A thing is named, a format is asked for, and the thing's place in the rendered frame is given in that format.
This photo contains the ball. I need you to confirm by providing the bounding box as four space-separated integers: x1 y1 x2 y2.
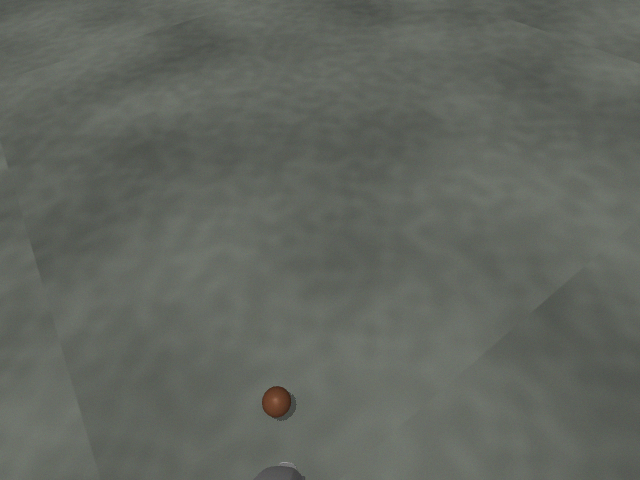
262 386 291 418

